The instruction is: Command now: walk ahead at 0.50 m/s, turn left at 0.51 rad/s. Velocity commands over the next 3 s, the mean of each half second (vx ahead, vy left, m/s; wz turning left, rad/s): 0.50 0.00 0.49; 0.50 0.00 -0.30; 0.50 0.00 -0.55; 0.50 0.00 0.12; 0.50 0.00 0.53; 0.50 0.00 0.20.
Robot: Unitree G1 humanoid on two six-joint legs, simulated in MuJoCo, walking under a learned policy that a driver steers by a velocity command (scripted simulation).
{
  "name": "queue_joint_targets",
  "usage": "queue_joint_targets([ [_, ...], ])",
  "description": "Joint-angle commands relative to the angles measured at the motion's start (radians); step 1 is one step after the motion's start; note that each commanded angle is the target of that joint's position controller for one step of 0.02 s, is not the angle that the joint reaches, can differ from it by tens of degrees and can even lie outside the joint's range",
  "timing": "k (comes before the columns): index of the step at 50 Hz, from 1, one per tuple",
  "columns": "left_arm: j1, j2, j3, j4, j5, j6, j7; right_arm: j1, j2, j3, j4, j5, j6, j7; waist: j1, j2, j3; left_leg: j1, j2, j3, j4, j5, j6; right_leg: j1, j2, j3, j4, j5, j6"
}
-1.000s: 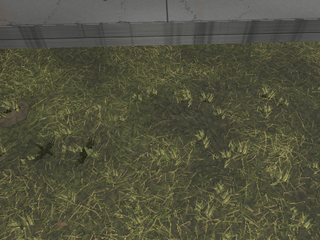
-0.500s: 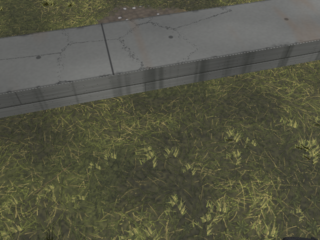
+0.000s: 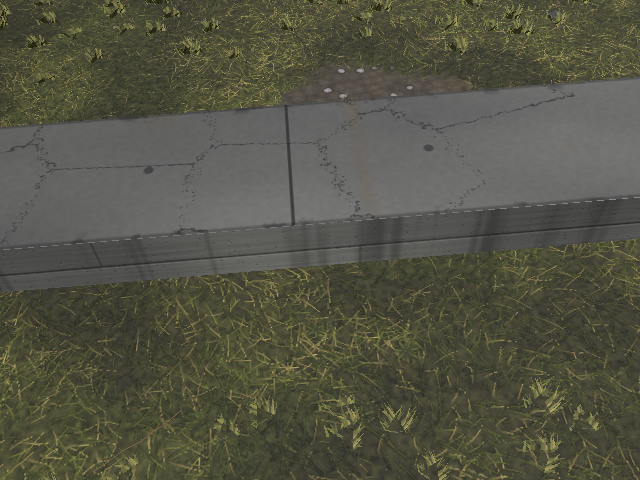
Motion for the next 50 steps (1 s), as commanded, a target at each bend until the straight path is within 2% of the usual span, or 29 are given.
queue_joint_targets([
  [1, 0.014, 0.107, 0.034, -0.027, 0.003, -0.018, 0.001, -0.037, -0.04, -0.014, -0.095, -0.003, 0.0, 0.009, 0.018, -0.161, 0.037, -0.247, 0.091, -0.04, 0.017, 0.102, -0.017, 0.158, -0.266, 0.224, -0.26, 0.124, -0.158],
  [5, 0.036, 0.151, 0.049, 0.017, 0.001, -0.02, 0.009, -0.117, -0.018, -0.002, -0.129, -0.009, 0.003, 0.02, 0.028, -0.115, 0.042, -0.258, 0.097, -0.029, -0.155, 0.249, -0.034, 0.177, -0.266, 0.081, -0.275, 0.279, -0.163],
  [8, 0.054, 0.181, 0.055, 0.04, -0.006, -0.012, 0.015, -0.217, -0.006, 0.009, -0.157, -0.01, -0.003, 0.04, 0.063, -0.106, 0.063, -0.206, 0.085, 0.02, -0.331, 0.375, -0.018, 0.183, -0.255, -0.011, -0.275, 0.286, -0.141],
  [13, 0.108, 0.231, 0.068, 0.081, -0.03, 0.011, 0.016, -0.329, -0.027, 0.006, -0.22, -0.005, -0.001, 0.067, 0.08, -0.107, 0.094, -0.171, 0.056, 0.089, -0.477, 0.289, 0.04, 0.299, -0.299, -0.082, -0.22, 0.384, -0.105],
  [15, 0.106, 0.263, 0.077, 0.083, -0.035, 0.024, 0.022, -0.288, -0.061, -0.011, -0.226, -0.011, 0.005, 0.069, 0.038, -0.14, 0.043, -0.051, -0.009, 0.15, -0.495, 0.182, 0.083, 0.332, -0.297, -0.126, -0.088, 0.715, -0.083],
  [16, 0.102, 0.276, 0.08, 0.083, -0.038, 0.033, 0.026, -0.192, -0.094, -0.031, -0.207, -0.012, 0.008, 0.066, -0.022, -0.144, -0.017, 0.086, -0.055, 0.178, -0.521, 0.164, 0.111, 0.321, -0.282, -0.152, 0.06, 0.858, -0.068],
  [17, 0.104, 0.259, 0.072, 0.078, -0.037, 0.036, 0.031, -0.021, -0.149, -0.064, -0.161, -0.008, 0.013, 0.054, -0.11, -0.118, -0.105, 0.344, -0.094, 0.172, -0.574, 0.222, 0.15, 0.215, -0.246, -0.18, 0.28, 0.845, -0.036],
  [18, 0.139, 0.19, 0.045, 0.055, 0.0, 0.029, 0.031, 0.115, -0.241, -0.093, -0.135, -0.003, 0.025, 0.029, -0.141, 0.05, -0.203, 0.66, 0.086, -0.103, -0.576, 0.266, 0.218, -0.07, -0.191, -0.182, 0.616, 0.363, 0.01],
  [19, 0.21, 0.086, 0.006, -0.005, 0.016, -0.003, 0.015, 0.061, -0.317, -0.089, -0.161, -0.004, 0.01, 0.033, -0.024, 0.235, -0.331, 0.903, 0.306, -0.698, -0.734, 0.033, 0.407, -0.447, 0.013, -0.013, 0.91, -0.41, 0.054],
  [20, 0.099, 0.191, 0.026, 0.003, -0.03, -0.03, 0.001, 0.092, -0.207, -0.062, -0.164, -0.009, -0.001, 0.037, -0.113, 0.086, -0.354, 0.892, 0.323, -0.709, -0.825, -0.03, 0.369, -0.535, -0.036, 0.127, 0.971, -0.356, 0.036],
  [21, 0.049, 0.206, 0.03, -0.008, -0.058, -0.038, -0.003, 0.057, -0.16, -0.046, -0.146, -0.017, -0.011, 0.038, -0.102, 0.061, -0.206, 0.77, 0.301, -0.542, -0.827, 0.066, 0.321, -0.578, -0.079, 0.102, 0.933, -0.261, 0.017],
  [22, 0.039, 0.191, 0.024, 0.003, -0.045, -0.038, 0.006, -0.01, -0.131, -0.034, -0.149, -0.015, -0.017, 0.037, -0.059, -0.022, -0.128, 0.612, 0.261, -0.411, -0.823, 0.194, 0.284, -0.528, -0.13, 0.093, 0.86, -0.177, 0.013],
  [23, 0.038, 0.19, 0.028, 0.015, -0.025, -0.03, 0.011, -0.072, -0.099, -0.023, -0.154, -0.025, -0.021, 0.036, -0.023, -0.019, -0.08, 0.484, 0.224, -0.314, -0.836, 0.317, 0.262, -0.461, -0.161, 0.09, 0.794, -0.129, 0.019],
  [24, 0.075, 0.187, 0.03, 0.029, -0.024, -0.015, 0.008, -0.102, -0.076, -0.013, -0.156, -0.037, -0.027, 0.035, 0.012, 0.006, -0.071, 0.406, 0.2, -0.256, -0.865, 0.376, 0.252, -0.392, -0.182, 0.1, 0.772, -0.093, 0.02],
  [27, 0.103, 0.145, 0.023, 0.05, -0.024, 0.026, 0.01, -0.106, -0.089, -0.016, -0.119, -0.039, -0.055, 0.035, 0.037, 0.011, -0.038, 0.314, 0.187, -0.134, -0.941, 0.473, 0.255, -0.362, -0.183, 0.09, 0.709, -0.007, 0.044],
  [30, 0.025, 0.128, 0.02, 0.032, -0.022, 0.034, 0.012, -0.081, -0.092, -0.017, -0.08, -0.046, -0.065, 0.024, 0.013, -0.002, 0.018, 0.332, 0.165, -0.026, -0.978, 0.509, 0.221, -0.437, -0.17, 0.108, 0.567, 0.155, 0.055],
  [31, 0.018, 0.083, 0.002, 0.033, 0.052, 0.057, -0.021, -0.001, -0.087, -0.007, -0.034, -0.061, -0.053, 0.028, 0.013, -0.039, 0.052, 0.285, 0.135, 0.052, -0.999, 0.521, 0.18, -0.374, -0.119, 0.051, 0.503, 0.168, 0.049],
  [33, -0.025, 0.073, 0.0, 0.026, 0.032, 0.068, -0.046, -0.004, -0.08, -0.005, -0.027, -0.059, -0.054, 0.03, -0.006, 0.011, 0.071, 0.297, 0.117, 0.11, -1.006, 0.493, 0.139, -0.336, -0.097, 0.039, 0.391, 0.279, 0.029],
  [35, -0.082, 0.083, -0.001, 0.012, 0.019, 0.068, -0.058, 0.001, -0.086, -0.007, -0.017, -0.058, -0.058, 0.023, -0.024, 0.023, 0.083, 0.363, 0.149, 0.117, -1.028, 0.436, 0.132, -0.347, -0.093, 0.028, 0.311, 0.327, 0.012],
  [38, -0.155, 0.092, -0.003, -0.019, 0.03, 0.062, -0.063, 0.036, -0.1, -0.013, 0.019, -0.063, -0.051, 0.004, -0.043, 0.007, 0.109, 0.528, 0.205, 0.124, -1.01, 0.479, 0.139, -0.4, -0.085, 0.015, 0.216, 0.235, -0.017],
  [41, -0.132, 0.108, 0.003, -0.027, 0.033, 0.063, -0.063, 0.033, -0.116, -0.016, 0.042, -0.066, -0.043, -0.008, -0.023, 0.034, 0.084, 0.636, 0.226, 0.165, -0.867, 0.797, 0.116, -0.342, -0.031, -0.043, 0.151, 0.063, -0.072],
  [43, -0.003, 0.132, 0.017, 0.0, 0.038, 0.06, -0.05, 0.033, -0.138, -0.017, 0.054, -0.069, -0.031, -0.012, 0.031, 0.049, -0.014, 0.651, 0.214, 0.202, -0.611, 1.086, 0.101, -0.171, 0.055, -0.087, 0.115, -0.054, -0.127],
  [44, 0.168, 0.163, 0.034, 0.046, 0.051, 0.05, -0.04, 0.023, -0.14, -0.012, 0.048, -0.064, -0.025, -0.017, 0.109, 0.014, -0.113, 0.549, 0.188, 0.234, -0.377, 1.007, 0.078, 0.057, 0.053, -0.042, 0.053, -0.012, -0.17],
  [45, 0.312, 0.296, 0.076, 0.059, 0.061, 0.049, -0.025, 0.058, -0.078, 0.011, -0.015, -0.034, -0.035, -0.009, 0.136, -0.178, -0.262, 0.18, 0.093, 0.266, 0.003, 0.662, 0.027, 0.434, -0.205, 0.35, 0.054, -0.043, -0.306],
  [46, 0.265, 0.309, 0.083, 0.057, 0.016, 0.054, -0.025, 0.015, -0.069, 0.009, -0.03, -0.051, -0.041, 0.002, 0.106, -0.285, -0.31, -0.117, -0.112, 0.141, 0.238, -0.165, -0.006, 0.568, -0.357, 0.79, -0.106, 0.077, -0.391],
  [47, 0.234, 0.294, 0.081, 0.06, -0.005, 0.059, -0.023, -0.053, -0.095, 0.01, -0.038, -0.065, -0.045, 0.008, 0.113, -0.143, -0.222, -0.21, -0.032, 0.002, 0.262, -0.106, 0.009, 0.523, -0.324, 0.666, -0.109, 0.091, -0.369],
  [48, 0.187, 0.241, 0.069, 0.061, -0.007, 0.063, -0.017, -0.074, -0.081, 0.019, -0.043, -0.055, -0.055, 0.013, 0.089, -0.075, -0.109, -0.208, 0.019, 0.004, 0.196, -0.022, 0.011, 0.392, -0.304, 0.547, -0.125, 0.127, -0.339],
  [49, 0.15, 0.191, 0.054, 0.063, -0.006, 0.066, -0.012, -0.078, -0.079, 0.02, -0.039, -0.056, -0.055, 0.013, 0.052, -0.028, -0.021, -0.161, 0.055, 0.012, 0.09, 0.011, 0.008, 0.263, -0.256, 0.463, -0.156, 0.201, -0.293],
  [50, 0.123, 0.163, 0.043, 0.069, -0.011, 0.064, -0.008, -0.081, -0.08, 0.021, -0.045, -0.073, -0.04, 0.011, 0.021, -0.037, 0.016, -0.111, 0.071, 0.014, 0.026, 0.018, -0.008, 0.182, -0.213, 0.402, -0.178, 0.266, -0.266],
])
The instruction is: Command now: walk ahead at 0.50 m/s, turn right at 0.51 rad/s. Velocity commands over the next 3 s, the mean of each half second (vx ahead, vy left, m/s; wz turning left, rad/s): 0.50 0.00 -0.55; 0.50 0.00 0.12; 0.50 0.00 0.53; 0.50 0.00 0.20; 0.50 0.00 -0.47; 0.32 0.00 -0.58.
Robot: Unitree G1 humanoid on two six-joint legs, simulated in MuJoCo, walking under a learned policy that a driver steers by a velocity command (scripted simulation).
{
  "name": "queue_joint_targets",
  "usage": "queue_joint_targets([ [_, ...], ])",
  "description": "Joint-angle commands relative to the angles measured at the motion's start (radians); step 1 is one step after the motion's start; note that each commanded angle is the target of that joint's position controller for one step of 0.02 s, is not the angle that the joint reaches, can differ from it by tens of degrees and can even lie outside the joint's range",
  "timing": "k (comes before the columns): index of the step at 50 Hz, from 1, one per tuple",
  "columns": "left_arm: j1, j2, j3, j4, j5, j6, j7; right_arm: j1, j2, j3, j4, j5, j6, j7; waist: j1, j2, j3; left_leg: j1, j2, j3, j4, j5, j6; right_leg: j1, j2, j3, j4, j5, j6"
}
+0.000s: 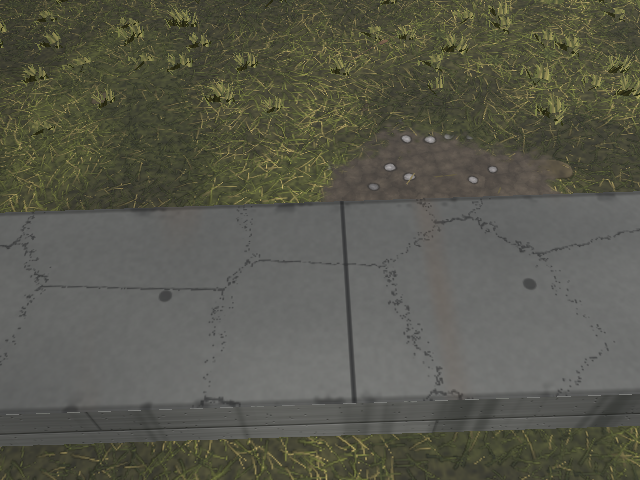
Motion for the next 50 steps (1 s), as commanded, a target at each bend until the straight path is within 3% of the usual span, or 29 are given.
queue_joint_targets([
  [1, 0.086, 0.106, 0.026, -0.014, -0.014, -0.006, 0.015, -0.002, -0.106, -0.015, -0.084, -0.024, 0.003, 0.002, -0.004, -0.026, -0.063, -0.221, 0.079, -0.068, -0.043, 0.044, -0.026, 0.234, -0.269, 0.356, -0.273, 0.288, -0.167],
  [4, 0.1, 0.146, 0.035, -0.003, -0.01, -0.024, 0.013, 0.0, -0.088, -0.008, -0.083, -0.024, 0.03, 0.01, -0.016, -0.058, -0.064, -0.21, 0.072, -0.035, -0.138, 0.083, -0.058, 0.184, -0.223, 0.298, -0.298, 0.347, -0.172],
  [12, 0.187, 0.169, 0.046, 0.028, -0.002, -0.02, 0.023, -0.265, -0.078, 0.009, -0.158, -0.004, 0.012, 0.008, 0.08, -0.093, -0.038, -0.208, 0.019, -0.014, -0.521, 0.313, -0.078, 0.255, -0.18, 0.312, -0.226, 0.418, -0.103],
  [15, 0.125, 0.161, 0.046, 0.005, 0.012, -0.019, 0.035, -0.179, -0.095, 0.007, -0.139, 0.0, 0.002, -0.007, 0.024, -0.1, -0.073, -0.021, -0.02, -0.031, -0.567, 0.229, -0.048, 0.206, -0.195, 0.358, -0.125, 0.496, -0.065],
  [17, 0.072, 0.173, 0.046, -0.002, -0.004, -0.029, 0.029, 0.006, -0.14, -0.016, -0.087, -0.014, -0.014, -0.022, -0.086, -0.041, -0.132, 0.22, -0.046, -0.015, -0.718, 0.257, -0.012, 0.165, -0.128, 0.345, 0.103, 0.605, -0.021],
  [18, 0.07, 0.113, 0.026, -0.022, -0.017, -0.04, 0.024, 0.14, -0.209, -0.035, -0.072, -0.033, -0.026, -0.038, -0.137, 0.043, -0.228, 0.421, 0.135, -0.19, -0.78, 0.155, 0.034, 0.054, -0.06, 0.29, 0.347, 0.411, 0.011],
  [19, 0.169, 0.0, -0.001, -0.062, -0.026, -0.038, 0.029, 0.156, -0.304, -0.053, -0.078, -0.046, -0.014, -0.045, -0.06, 0.262, -0.283, 0.576, 0.426, -0.589, -0.863, 0.283, 0.132, -0.198, 0.08, 0.163, 0.594, -0.332, 0.039],
  [20, 0.215, 0.081, 0.006, -0.039, 0.011, -0.015, 0.039, 0.115, -0.259, -0.058, -0.075, -0.026, 0.002, -0.037, -0.019, 0.172, -0.28, 0.499, 0.457, -0.733, -0.862, 0.096, 0.193, -0.273, -0.009, 0.148, 0.724, -0.371, 0.031],
  [21, 0.167, 0.11, 0.015, -0.021, 0.025, -0.001, 0.033, 0.049, -0.156, -0.035, -0.097, -0.017, 0.006, -0.028, -0.015, 0.048, -0.166, 0.386, 0.401, -0.615, -0.892, -0.077, 0.182, -0.287, -0.06, 0.15, 0.753, -0.286, 0.034],
  [22, 0.099, 0.102, 0.016, -0.032, 0.027, 0.004, 0.021, -0.001, -0.098, -0.02, -0.104, -0.015, 0.007, -0.024, -0.021, 0.027, -0.083, 0.3, 0.34, -0.478, -0.925, -0.071, 0.164, -0.301, -0.086, 0.124, 0.763, -0.22, 0.047],
  [23, 0.074, 0.086, 0.014, -0.042, 0.03, 0.008, 0.009, -0.009, -0.082, -0.013, -0.101, -0.014, 0.002, -0.026, -0.015, 0.073, -0.047, 0.245, 0.288, -0.371, -0.953, 0.017, 0.141, -0.293, -0.106, 0.118, 0.743, -0.173, 0.057],
  [25, 0.082, 0.044, 0.006, -0.039, 0.036, 0.02, -0.006, 0.036, -0.088, -0.016, -0.068, -0.01, -0.017, -0.025, -0.007, 0.115, -0.036, 0.195, 0.244, -0.247, -0.951, 0.267, 0.15, -0.271, -0.085, 0.092, 0.817, -0.129, 0.081],
  [28, 0.068, 0.019, 0.001, -0.052, 0.035, 0.022, -0.007, 0.09, -0.094, -0.025, -0.026, 0.001, -0.038, -0.011, 0.006, 0.077, -0.06, 0.208, 0.241, -0.155, -0.942, 0.465, 0.179, -0.32, -0.068, 0.12, 0.823, -0.109, 0.096],
  [29, 0.06, 0.011, -0.001, -0.054, -0.066, 0.01, 0.012, 0.085, -0.072, -0.026, -0.028, 0.035, -0.039, -0.012, 0.006, 0.107, -0.059, 0.313, 0.246, -0.177, -0.951, 0.382, 0.208, -0.416, -0.103, 0.156, 0.749, -0.116, 0.118],
  [32, -0.093, -0.022, -0.031, -0.117, -0.022, -0.01, 0.015, 0.113, -0.093, -0.032, -0.01, 0.036, -0.015, -0.027, -0.017, 0.047, -0.025, 0.388, 0.28, -0.231, -0.985, 0.385, 0.24, -0.557, -0.171, 0.075, 0.641, -0.046, 0.159],
  [34, -0.128, -0.081, -0.06, -0.115, -0.008, -0.011, 0.01, 0.106, -0.105, -0.035, -0.006, 0.024, 0.009, -0.038, -0.026, 0.085, -0.026, 0.259, 0.232, -0.148, -0.997, 0.457, 0.22, -0.4, -0.156, -0.008, 0.596, -0.049, 0.175],
  [35, -0.132, -0.076, -0.063, -0.117, -0.015, -0.015, 0.005, 0.098, -0.103, -0.033, -0.012, 0.03, 0.015, -0.042, -0.017, 0.082, -0.011, 0.177, 0.204, -0.107, -1.004, 0.457, 0.201, -0.293, -0.154, -0.009, 0.504, -0.01, 0.172],
  [38, -0.151, -0.043, -0.055, -0.129, -0.018, -0.029, 0.005, 0.104, -0.15, -0.041, -0.003, 0.041, 0.028, -0.048, 0.004, 0.107, -0.003, 0.197, 0.238, -0.131, -0.998, 0.615, 0.178, -0.151, -0.125, -0.001, 0.304, 0.031, 0.139],
  [39, -0.179, -0.025, -0.047, -0.145, -0.017, -0.033, 0.007, 0.163, -0.136, -0.039, 0.022, 0.052, 0.046, -0.046, -0.003, 0.096, -0.019, 0.325, 0.188, -0.13, -0.93, 0.663, 0.178, -0.193, -0.062, -0.083, 0.241, -0.216, 0.14],
  [40, -0.132, 0.028, -0.022, -0.131, -0.025, -0.05, 0.004, 0.164, -0.12, -0.032, 0.025, 0.044, 0.053, -0.048, 0.022, 0.086, -0.063, 0.419, 0.176, -0.138, -0.796, 0.902, 0.141, -0.112, -0.079, -0.013, 0.076, 0.014, 0.112],
  [41, -0.089, 0.045, -0.006, -0.111, -0.013, -0.061, 0.007, 0.158, -0.155, -0.041, 0.028, 0.05, 0.066, -0.047, 0.041, 0.084, -0.126, 0.468, 0.146, -0.124, -0.658, 1.059, 0.111, 0.008, -0.051, -0.046, -0.153, 0.19, 0.1],
  [42, 0.02, 0.06, 0.011, -0.066, -0.016, -0.059, 0.014, 0.142, -0.169, -0.047, 0.018, 0.06, 0.063, -0.048, 0.079, 0.115, -0.168, 0.343, 0.13, -0.138, -0.52, 1.003, 0.093, 0.249, -0.072, -0.013, -0.267, 0.327, 0.102],
  [43, 0.209, 0.126, 0.035, -0.017, -0.025, -0.048, 0.025, 0.069, -0.117, -0.035, -0.026, 0.028, 0.048, -0.039, 0.152, 0.018, -0.251, 0.008, 0.065, -0.126, -0.253, 0.56, 0.048, 0.633, -0.24, 0.116, -0.191, 0.641, 0.078],
  [44, 0.257, 0.184, 0.037, -0.012, 0.001, -0.016, 0.036, 0.158, 0.054, 0.0, -0.032, 0.005, 0.018, -0.025, 0.09, -0.261, -0.358, -0.381, -0.064, -0.13, 0.128, -0.231, -0.019, 0.921, -0.522, 0.343, 0.033, 1.272, -0.028],
  [45, 0.307, 0.171, 0.046, -0.012, 0.037, 0.01, 0.043, 0.181, 0.005, -0.019, -0.01, 0.06, 0.001, -0.025, 0.143, -0.183, -0.436, -0.463, -0.064, -0.205, 0.478, -0.243, -0.04, 0.801, -0.631, 0.433, -0.045, 0.97, -0.171],
  [46, 0.3, 0.124, 0.037, 0.012, 0.037, 0.028, 0.046, 0.042, 0.005, -0.023, -0.048, 0.099, 0.0, -0.024, 0.151, -0.164, -0.296, -0.676, -0.039, -0.143, 0.73, -0.248, -0.033, 0.737, -0.609, 0.424, -0.134, 0.594, -0.189],
  [47, 0.246, 0.031, 0.011, 0.043, 0.022, 0.038, 0.041, -0.081, 0.046, -0.01, -0.09, 0.115, 0.012, -0.028, 0.132, -0.193, -0.145, -0.859, -0.012, -0.076, 0.891, -0.257, -0.021, 0.644, -0.554, 0.361, -0.208, 0.283, -0.146],
  [48, 0.212, -0.056, -0.019, 0.061, 0.014, 0.036, 0.035, -0.15, 0.094, 0.01, -0.126, 0.112, 0.031, -0.027, 0.111, -0.196, -0.035, -0.964, 0.004, -0.08, 1.031, -0.241, -0.008, 0.537, -0.509, 0.29, -0.255, 0.111, -0.11],
  [50, 0.221, -0.133, -0.05, 0.137, 0.0, 0.022, 0.039, -0.15, 0.177, 0.047, -0.19, 0.098, 0.058, -0.006, 0.031, -0.173, 0.058, -1.064, 0.007, -0.124, 1.28, -0.209, 0.038, 0.378, -0.492, 0.215, -0.313, 0.0, -0.048],
])
Over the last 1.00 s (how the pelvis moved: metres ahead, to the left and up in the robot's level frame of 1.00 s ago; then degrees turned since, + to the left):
0.54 0.11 -0.01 3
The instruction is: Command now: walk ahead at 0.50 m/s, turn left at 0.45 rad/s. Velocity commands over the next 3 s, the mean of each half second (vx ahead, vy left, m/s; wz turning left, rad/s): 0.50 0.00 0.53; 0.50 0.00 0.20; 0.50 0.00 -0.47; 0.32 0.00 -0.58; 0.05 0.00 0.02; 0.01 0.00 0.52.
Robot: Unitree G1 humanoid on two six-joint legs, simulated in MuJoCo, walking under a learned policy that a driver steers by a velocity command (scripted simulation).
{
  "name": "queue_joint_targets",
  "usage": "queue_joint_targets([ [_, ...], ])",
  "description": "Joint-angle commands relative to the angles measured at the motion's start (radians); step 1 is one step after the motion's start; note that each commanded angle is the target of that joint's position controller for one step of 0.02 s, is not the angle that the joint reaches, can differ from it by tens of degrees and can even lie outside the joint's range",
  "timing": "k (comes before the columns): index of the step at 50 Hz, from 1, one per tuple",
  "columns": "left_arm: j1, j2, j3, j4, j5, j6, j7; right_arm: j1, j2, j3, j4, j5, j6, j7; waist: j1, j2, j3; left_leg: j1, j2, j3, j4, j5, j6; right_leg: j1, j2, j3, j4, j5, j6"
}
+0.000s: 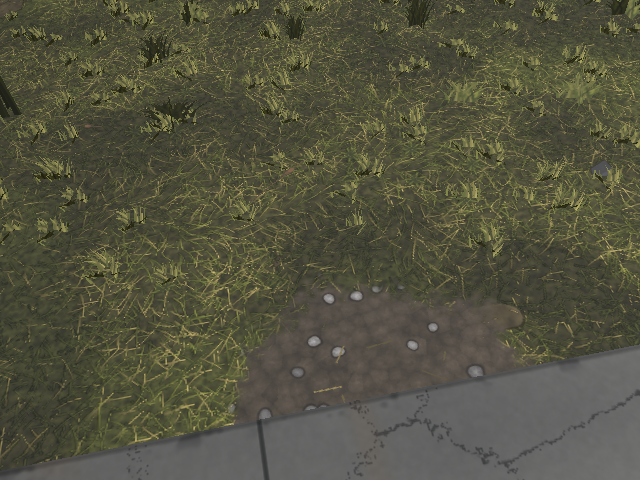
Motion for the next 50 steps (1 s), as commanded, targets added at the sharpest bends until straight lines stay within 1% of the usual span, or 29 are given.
queue_joint_targets([
  [1, 0.173, -0.054, -0.034, 0.107, -0.016, 0.005, 0.005, -0.136, 0.184, 0.083, -0.206, 0.005, 0.007, 0.029, -0.019, -0.168, 0.159, -0.624, 0.044, -0.093, 0.432, 0.016, 0.054, 0.149, -0.349, 0.232, -0.248, 0.034, -0.133],
  [3, 0.035, -0.028, -0.047, 0.092, 0.004, 0.004, 0.001, -0.145, 0.167, 0.11, -0.298, -0.008, 0.004, 0.046, -0.124, -0.144, 0.188, -0.51, 0.057, -0.047, 0.16, 0.205, 0.068, -0.136, -0.259, 0.051, -0.302, 0.016, -0.075],
  [5, -0.035, 0.075, -0.035, 0.059, 0.029, -0.006, 0.019, -0.21, 0.074, 0.099, -0.348, -0.054, -0.005, 0.041, -0.138, -0.134, 0.143, -0.181, 0.049, 0.099, -0.205, 0.325, 0.01, -0.389, -0.164, -0.108, -0.434, 0.136, -0.126],
  [6, -0.034, 0.113, -0.029, 0.054, 0.015, -0.03, 0.024, -0.207, 0.067, 0.093, -0.344, -0.063, -0.005, 0.044, -0.144, -0.148, 0.098, 0.053, 0.066, 0.158, -0.32, 0.349, 0.009, -0.436, -0.152, -0.147, -0.496, 0.264, -0.142],
  [9, 0.149, 0.305, 0.02, 0.086, -0.056, -0.038, 0.035, -0.198, 0.023, 0.061, -0.338, -0.064, -0.004, 0.032, -0.151, -0.214, -0.117, 0.236, -0.025, 0.275, -0.574, 0.142, 0.089, 0.056, -0.212, -0.161, -0.279, 1.532, -0.176],
  [10, 0.128, 0.351, 0.036, 0.077, -0.054, -0.015, 0.046, -0.167, 0.008, 0.055, -0.34, -0.065, 0.011, 0.039, -0.179, -0.285, -0.151, 0.182, -0.044, 0.269, -0.641, 0.004, 0.108, 0.253, -0.275, -0.14, -0.138, 1.837, -0.171],
  [11, 0.095, 0.334, 0.036, 0.05, -0.035, 0.003, 0.044, -0.103, -0.06, 0.033, -0.333, -0.051, 0.017, 0.054, -0.195, -0.308, -0.212, 0.217, -0.076, 0.226, -0.793, -0.078, 0.146, 0.373, -0.291, -0.122, 0.059, 1.897, -0.167],
  [12, 0.107, 0.324, 0.04, 0.024, -0.033, 0.004, 0.05, -0.011, -0.142, -0.003, -0.316, -0.036, 0.018, 0.072, -0.224, -0.281, -0.277, 0.418, -0.101, 0.062, -1.035, -0.004, 0.177, 0.323, -0.27, -0.089, 0.292, 1.777, -0.163],
  [13, 0.139, 0.197, 0.021, -0.047, -0.011, -0.027, 0.036, 0.028, -0.281, -0.041, -0.278, -0.033, 0.015, 0.079, -0.138, 0.116, -0.313, 0.696, 0.089, -0.535, -1.352, 0.011, 0.309, -0.094, -0.082, -0.005, 0.691, 0.78, -0.095],
  [14, 0.054, 0.149, 0.02, -0.084, 0.018, -0.083, -0.022, 0.069, -0.296, -0.046, -0.257, -0.059, 0.021, 0.044, -0.146, 0.269, -0.381, 0.807, 0.241, -1.153, -1.785, -0.209, 0.414, -0.431, 0.15, 0.23, 1.186, 0.063, -0.075],
  [15, 0.043, 0.134, 0.043, -0.105, -0.019, -0.112, -0.059, 0.094, -0.183, -0.008, -0.204, -0.071, -0.008, 0.04, -0.094, 0.15, -0.258, 0.727, 0.316, -1.154, -1.847, -0.168, 0.353, -0.61, 0.115, 0.341, 1.465, 0.022, -0.096],
  [17, -0.102, 0.046, -0.002, -0.201, -0.034, -0.114, -0.049, 0.09, -0.033, 0.032, -0.094, -0.054, -0.043, 0.072, -0.008, -0.041, 0.101, 0.398, 0.21, -0.71, -1.679, 0.011, 0.241, -0.75, 0.047, 0.237, 1.511, 0.015, -0.145],
  [18, -0.039, -0.015, -0.035, -0.206, -0.024, -0.104, -0.037, 0.017, 0.023, 0.044, -0.078, -0.058, -0.045, 0.079, 0.065, -0.024, 0.105, 0.294, 0.123, -0.463, -1.616, 0.131, 0.184, -0.696, 0.007, 0.213, 1.452, 0.091, -0.138],
  [19, 0.016, -0.012, -0.043, -0.206, -0.025, -0.09, -0.034, -0.012, 0.054, 0.047, -0.066, -0.058, -0.044, 0.082, 0.103, 0.001, 0.097, 0.263, 0.06, -0.327, -1.588, 0.198, 0.166, -0.664, -0.003, 0.195, 1.448, 0.088, -0.136],
  [22, -0.032, 0.093, -0.023, -0.243, -0.002, -0.068, 0.004, -0.057, -0.022, 0.026, -0.109, -0.045, -0.063, 0.075, 0.11, -0.048, 0.073, 0.239, 0.014, -0.225, -1.685, 0.454, 0.192, -0.551, -0.024, 0.105, 1.013, 0.112, -0.067],
  [24, -0.14, 0.094, -0.023, -0.278, 0.026, -0.074, 0.023, 0.015, -0.075, 0.008, -0.088, -0.049, -0.075, 0.048, 0.052, -0.011, 0.043, 0.308, 0.012, -0.223, -1.738, 0.584, 0.187, -0.522, -0.005, 0.054, 0.799, 0.221, -0.042],
  [28, -0.345, 0.035, -0.038, -0.328, -0.021, -0.089, 0.008, 0.18, -0.097, -0.005, -0.057, -0.042, -0.059, 0.001, -0.06, 0.057, -0.028, 0.528, 0.02, -0.231, -1.758, 0.617, 0.166, -0.403, 0.082, 0.045, 0.276, 0.335, 0.018],
  [30, -0.269, 0.11, 0.002, -0.294, -0.042, -0.101, -0.006, 0.135, -0.13, -0.016, -0.084, -0.056, -0.056, 0.004, -0.03, 0.131, -0.094, 0.587, 0.085, -0.298, -1.725, 0.648, 0.18, -0.253, 0.088, 0.099, 0.282, 0.428, 0.024],
  [34, -0.118, 0.198, 0.056, -0.243, -0.027, -0.124, -0.022, 0.014, -0.128, -0.026, -0.145, -0.041, -0.034, 0.01, 0.063, 0.104, -0.092, 0.715, 0.095, -0.357, -1.48, 0.94, 0.154, -0.09, 0.096, 0.111, 0.098, 0.246, -0.032],
  [35, -0.017, 0.214, 0.062, -0.211, -0.024, -0.132, -0.028, -0.008, -0.098, -0.019, -0.154, -0.046, -0.037, 0.016, 0.101, 0.062, -0.146, 0.721, 0.06, -0.316, -1.302, 0.955, 0.134, 0.035, 0.05, 0.126, 0.021, 0.28, -0.075],
  [36, 0.096, 0.251, 0.066, -0.195, -0.01, -0.134, -0.031, 0.086, -0.024, 0.002, -0.157, -0.063, -0.039, 0.023, 0.081, -0.076, -0.275, 0.57, 0.012, -0.297, -1.048, 0.644, 0.109, 0.304, -0.134, 0.322, 0.06, 0.268, -0.191],
  [37, 0.143, 0.28, 0.077, -0.161, -0.02, -0.123, -0.038, 0.322, 0.052, 0.024, -0.108, -0.036, -0.039, 0.028, -0.016, -0.421, -0.319, 0.258, -0.138, -0.196, -0.742, -0.023, 0.029, 0.514, -0.323, 0.753, -0.042, 0.188, -0.405],
  [38, 0.165, 0.209, 0.07, -0.139, -0.055, -0.123, -0.042, 0.266, -0.047, 0.011, -0.101, -0.003, -0.052, 0.026, 0.024, -0.399, -0.194, 0.038, -0.078, -0.171, -0.6, -0.01, 0.036, 0.458, -0.355, 0.927, -0.161, -0.105, -0.436],
  [39, 0.109, 0.149, 0.054, -0.159, -0.063, -0.123, -0.038, 0.053, -0.121, -0.008, -0.151, -0.003, -0.061, 0.02, 0.062, -0.215, -0.037, -0.025, -0.03, -0.175, -0.554, 0.093, 0.048, 0.329, -0.31, 0.83, -0.172, -0.121, -0.387],
  [41, 0.067, 0.133, 0.033, -0.166, -0.051, -0.116, -0.04, -0.091, -0.118, -0.009, -0.207, -0.054, -0.07, 0.02, 0.026, -0.036, 0.05, 0.029, 0.031, -0.121, -0.637, 0.2, 0.046, 0.109, -0.229, 0.65, -0.188, 0.065, -0.342],
  [44, 0.065, 0.124, 0.027, -0.142, -0.046, -0.099, -0.025, -0.101, -0.057, 0.01, -0.231, -0.061, -0.087, 0.031, -0.018, -0.075, 0.056, 0.13, 0.082, -0.061, -0.957, 0.243, 0.02, 0.023, -0.107, 0.483, -0.236, 0.148, -0.293],
  [47, 0.081, 0.23, 0.06, -0.126, -0.05, -0.068, -0.012, -0.169, 0.011, 0.037, -0.248, -0.073, -0.103, 0.048, 0.002, -0.128, 0.007, 0.378, 0.027, 0.036, -1.234, 0.286, -0.02, -0.129, -0.059, 0.361, -0.193, 0.269, -0.267],
  [48, 0.065, 0.251, 0.068, -0.14, -0.038, -0.073, -0.016, -0.127, -0.026, 0.02, -0.212, -0.071, -0.112, 0.054, -0.001, -0.111, -0.042, 0.485, 0.029, 0.021, -1.187, 0.524, -0.025, -0.183, -0.075, 0.355, -0.151, 0.306, -0.268],
  [50, 0.121, 0.211, 0.063, -0.131, -0.066, -0.077, -0.005, -0.214, -0.092, -0.005, -0.225, -0.072, -0.129, 0.06, 0.045, -0.123, -0.009, 0.368, 0.06, -0.071, -1.313, 0.711, -0.007, -0.089, -0.078, 0.413, -0.072, 0.142, -0.238],
])
Over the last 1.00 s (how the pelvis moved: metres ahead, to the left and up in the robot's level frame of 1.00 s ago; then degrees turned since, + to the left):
0.45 -0.09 0.01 -10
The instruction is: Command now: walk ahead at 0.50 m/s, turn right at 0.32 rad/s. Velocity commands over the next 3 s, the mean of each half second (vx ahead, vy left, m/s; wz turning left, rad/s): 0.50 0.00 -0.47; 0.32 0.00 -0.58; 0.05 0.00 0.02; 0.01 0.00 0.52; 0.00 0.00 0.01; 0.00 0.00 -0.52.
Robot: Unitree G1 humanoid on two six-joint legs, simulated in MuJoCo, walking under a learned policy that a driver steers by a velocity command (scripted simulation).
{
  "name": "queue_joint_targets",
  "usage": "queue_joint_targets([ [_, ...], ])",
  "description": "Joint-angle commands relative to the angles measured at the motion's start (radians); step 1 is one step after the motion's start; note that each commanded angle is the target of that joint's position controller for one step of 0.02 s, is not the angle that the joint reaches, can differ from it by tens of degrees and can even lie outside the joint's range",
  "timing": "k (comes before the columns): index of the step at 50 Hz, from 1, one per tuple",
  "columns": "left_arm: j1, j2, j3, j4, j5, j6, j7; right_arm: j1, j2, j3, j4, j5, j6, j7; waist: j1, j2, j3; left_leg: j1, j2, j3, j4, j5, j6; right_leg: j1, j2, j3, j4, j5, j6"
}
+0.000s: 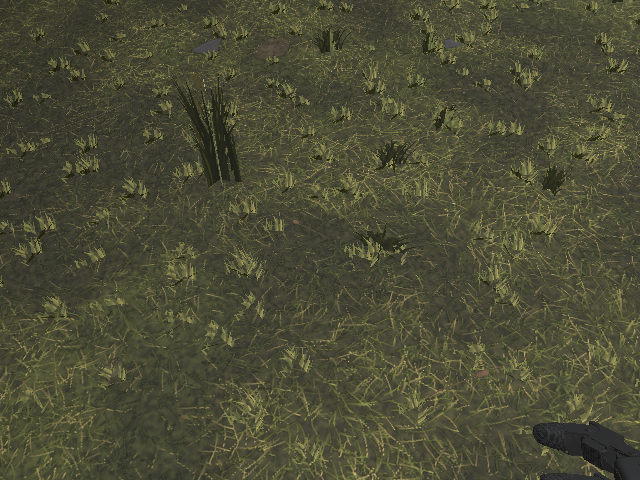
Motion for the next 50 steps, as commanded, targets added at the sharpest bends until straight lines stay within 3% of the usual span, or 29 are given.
queue_joint_targets([
  [1, -0.061, 0.138, 0.039, -0.092, -0.019, -0.024, 0.019, -0.075, -0.107, -0.037, -0.055, 0.001, -0.032, 0.015, -0.022, -0.091, 0.01, 0.02, 0.0, -0.05, -0.181, 0.223, 0.011, -0.026, -0.205, 0.265, 0.004, 0.065, -0.18],
  [3, -0.053, 0.123, 0.043, -0.081, -0.026, -0.009, 0.034, -0.126, -0.091, -0.035, -0.064, 0.011, -0.041, 0.025, -0.002, -0.102, 0.027, 0.035, 0.018, -0.115, -0.354, 0.273, 0.02, 0.008, -0.188, 0.312, 0.098, -0.064, -0.152],
  [6, -0.013, 0.134, 0.056, -0.065, -0.016, 0.024, 0.058, -0.126, -0.055, -0.039, -0.049, 0.019, -0.031, 0.032, 0.02, -0.072, 0.041, 0.183, 0.004, -0.091, -0.492, 0.381, 0.001, -0.066, -0.141, 0.321, 0.228, -0.155, -0.131],
  [8, 0.04, 0.093, 0.049, -0.042, -0.013, 0.039, 0.061, -0.046, -0.05, -0.052, -0.019, 0.016, -0.027, 0.017, -0.008, -0.019, 0.016, 0.358, 0.009, -0.044, -0.562, 0.453, 0.003, -0.121, -0.075, 0.267, 0.418, -0.207, -0.093],
  [9, 0.039, 0.051, 0.037, -0.033, -0.007, 0.043, 0.06, 0.099, -0.063, -0.067, 0.025, 0.025, -0.022, 0.007, -0.079, -0.012, -0.021, 0.539, 0.051, -0.042, -0.485, 0.424, -0.002, -0.252, -0.044, 0.209, 0.592, -0.29, -0.068],
  [10, 0.011, 0.011, 0.019, -0.04, 0.001, 0.039, 0.049, 0.334, -0.078, -0.079, 0.08, 0.015, -0.015, 0.004, -0.203, 0.039, -0.125, 0.847, 0.129, -0.087, -0.309, 0.429, -0.01, -0.508, -0.008, 0.143, 0.894, -0.467, -0.032],
  [11, 0.117, -0.028, 0.004, -0.052, -0.005, 0.027, 0.041, 0.452, -0.148, -0.092, 0.105, -0.003, -0.009, -0.002, -0.182, 0.228, -0.218, 1.032, 0.274, -0.231, -0.136, 0.662, 0.004, -0.726, -0.02, 0.125, 1.211, -0.545, 0.007],
  [12, 0.202, -0.001, -0.004, -0.087, -0.024, 0.002, 0.04, 0.495, -0.251, -0.126, 0.15, 0.022, 0.009, 0.009, -0.136, 0.4, -0.287, 1.067, 0.402, -0.47, -0.196, 0.487, 0.136, -0.874, -0.064, 0.087, 1.381, -0.46, 0.037],
  [13, 0.129, 0.03, -0.006, -0.111, -0.051, -0.012, 0.048, 0.492, -0.304, -0.15, 0.201, 0.027, 0.021, 0.01, -0.141, 0.351, -0.24, 0.99, 0.482, -0.682, -0.379, -0.102, 0.272, -1.019, -0.082, 0.054, 1.474, -0.317, 0.056],
  [14, -0.056, 0.079, 0.011, -0.116, -0.039, -0.003, 0.071, 0.427, -0.172, -0.11, 0.181, 0.003, 0.022, 0.002, -0.178, 0.059, -0.082, 0.825, 0.425, -0.613, -0.505, -0.29, 0.243, -1.033, -0.114, 0.021, 1.48, -0.198, 0.05],
  [15, -0.144, 0.092, 0.013, -0.163, -0.031, 0.007, 0.08, 0.317, -0.138, -0.086, 0.175, -0.008, 0.012, -0.003, -0.14, 0.088, 0.014, 0.65, 0.427, -0.568, -0.516, -0.144, 0.263, -0.998, -0.136, 0.006, 1.484, -0.138, 0.057],
  [16, -0.177, 0.086, 0.019, -0.162, -0.007, 0.019, 0.076, 0.224, -0.063, -0.06, 0.174, 0.005, -0.003, -0.009, -0.089, 0.044, 0.102, 0.497, 0.354, -0.426, -0.504, -0.02, 0.206, -0.943, -0.175, 0.083, 1.286, -0.044, 0.049],
  [17, -0.187, 0.068, 0.02, -0.16, 0.002, 0.027, 0.066, 0.196, -0.019, -0.05, 0.19, 0.007, -0.007, -0.012, -0.072, 0.079, 0.133, 0.396, 0.275, -0.274, -0.485, 0.05, 0.145, -0.873, -0.184, 0.101, 1.173, -0.015, 0.043],
  [18, -0.152, 0.081, 0.033, -0.149, 0.004, 0.023, 0.053, 0.149, -0.027, -0.05, 0.185, -0.007, -0.012, -0.017, -0.038, 0.082, 0.121, 0.25, 0.174, -0.117, -0.54, 0.076, 0.091, -0.69, -0.173, 0.089, 0.981, 0.097, 0.043],
  [20, -0.194, 0.04, 0.028, -0.172, 0.027, 0.01, 0.035, 0.171, -0.079, -0.061, 0.196, -0.025, -0.016, -0.037, -0.057, 0.103, 0.085, 0.233, 0.158, -0.025, -0.562, 0.247, 0.113, -0.596, -0.15, 0.027, 0.779, 0.275, 0.069],
  [23, -0.295, -0.018, 0.003, -0.21, 0.016, 0.014, 0.011, 0.258, -0.106, -0.066, 0.227, -0.007, -0.011, -0.057, -0.105, 0.062, 0.046, 0.376, 0.193, 0.014, -0.567, 0.366, 0.121, -0.581, -0.13, -0.009, 0.493, 0.386, 0.043],
  [25, -0.389, -0.021, -0.003, -0.249, 0.01, 0.022, -0.005, 0.315, -0.124, -0.07, 0.253, 0.011, 0.001, -0.064, -0.142, 0.043, 0.064, 0.477, 0.219, 0.034, -0.571, 0.355, 0.112, -0.613, -0.123, -0.038, 0.4, 0.386, 0.024],
  [29, -0.524, -0.009, -0.002, -0.318, 0.001, 0.023, -0.043, 0.372, -0.147, -0.073, 0.277, 0.014, 0.03, -0.062, -0.175, 0.028, 0.099, 0.603, 0.223, 0.109, -0.517, 0.444, 0.08, -0.607, -0.097, -0.119, 0.29, 0.28, -0.022],
  [32, -0.456, 0.05, 0.024, -0.325, 0.013, 0.029, -0.048, 0.358, -0.21, -0.088, 0.259, 0.02, 0.043, -0.069, -0.103, 0.087, 0.003, 0.603, 0.212, 0.175, -0.303, 0.963, 0.07, -0.345, -0.002, -0.223, 0.272, 0.096, -0.074],
  [33, -0.292, 0.102, 0.049, -0.291, 0.012, 0.031, -0.04, 0.33, -0.221, -0.09, 0.246, 0.023, 0.046, -0.072, -0.013, 0.08, -0.063, 0.529, 0.193, 0.189, -0.105, 1.003, 0.053, -0.127, 0.02, -0.207, 0.193, 0.158, -0.107],
  [34, -0.117, 0.181, 0.081, -0.258, 0.017, 0.038, -0.018, 0.302, -0.215, -0.087, 0.215, 0.016, 0.031, -0.071, 0.076, 0.028, -0.151, 0.292, 0.142, 0.208, 0.192, 0.748, 0.006, 0.196, -0.052, -0.065, 0.127, 0.353, -0.161],
  [35, -0.14, 0.304, 0.084, -0.266, 0.025, 0.029, -0.004, 0.433, -0.06, -0.034, 0.163, -0.041, -0.002, -0.038, -0.061, -0.273, -0.301, -0.17, -0.06, 0.144, 0.629, -0.504, -0.058, 0.628, -0.402, 0.472, 0.172, 0.755, -0.378],
  [36, -0.045, 0.242, 0.074, -0.274, 0.036, 0.034, 0.003, 0.373, -0.179, -0.052, 0.166, -0.013, -0.033, -0.02, 0.045, -0.171, -0.505, -0.218, -0.068, -0.069, 0.74, -0.552, -0.051, 0.664, -0.457, 0.652, 0.073, 0.679, -0.449],
  [37, -0.112, 0.206, 0.06, -0.266, 0.044, 0.032, 0.004, 0.246, -0.2, -0.066, 0.119, 0.025, -0.034, -0.025, 0.036, -0.119, -0.352, -0.274, -0.021, -0.065, 0.696, -0.45, -0.046, 0.544, -0.399, 0.485, 0.052, 0.742, -0.388],
  [39, -0.272, 0.158, 0.046, -0.279, 0.011, 0.034, 0.009, 0.194, -0.16, -0.06, 0.104, 0.001, -0.005, -0.054, -0.074, 0.027, -0.125, -0.202, 0.031, -0.012, 0.53, -0.324, -0.065, 0.174, -0.291, 0.295, -0.006, 0.732, -0.28],
  [40, -0.314, 0.152, 0.043, -0.286, 0.02, 0.035, 0.008, 0.212, -0.169, -0.068, 0.101, -0.005, 0.017, -0.057, -0.121, 0.018, -0.09, -0.114, 0.046, -0.017, 0.479, -0.293, -0.069, 0.029, -0.262, 0.254, -0.04, 0.722, -0.264],
  [44, -0.322, 0.175, 0.053, -0.25, 0.031, 0.035, 0.016, 0.204, -0.111, -0.06, 0.087, -0.017, 0.052, -0.069, -0.155, -0.051, -0.1, -0.003, 0.003, 0.012, 0.282, -0.185, -0.099, -0.158, -0.187, 0.162, -0.046, 0.832, -0.24],
  [47, -0.291, 0.18, 0.057, -0.219, 0.009, 0.059, 0.04, 0.106, -0.098, -0.054, 0.055, -0.015, 0.061, -0.071, -0.129, -0.075, -0.138, 0.012, -0.026, 0.0, 0.131, -0.066, -0.11, -0.144, -0.15, 0.17, -0.006, 0.735, -0.188],
  [50, -0.267, 0.187, 0.061, -0.21, 0.005, 0.084, 0.055, 0.008, -0.102, -0.052, 0.025, -0.003, 0.071, -0.063, -0.097, -0.104, -0.138, 0.015, -0.05, -0.029, 0.011, -0.013, -0.104, -0.109, -0.15, 0.245, 0.014, 0.561, -0.147],
])
Over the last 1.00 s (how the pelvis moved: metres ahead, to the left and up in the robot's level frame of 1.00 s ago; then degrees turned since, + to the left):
0.50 0.12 0.16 21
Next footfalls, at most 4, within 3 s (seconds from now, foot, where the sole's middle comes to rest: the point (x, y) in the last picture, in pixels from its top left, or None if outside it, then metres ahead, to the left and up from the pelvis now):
0.20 left None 0.24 0.17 -0.89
0.68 right None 0.49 -0.15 -0.89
1.14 left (378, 416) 0.70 -0.03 -0.89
1.80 left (343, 421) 0.68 0.05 -0.89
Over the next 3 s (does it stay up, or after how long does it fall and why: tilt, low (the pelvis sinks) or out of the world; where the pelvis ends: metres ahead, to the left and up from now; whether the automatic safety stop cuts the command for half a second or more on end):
stays up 0.55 -0.09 -0.11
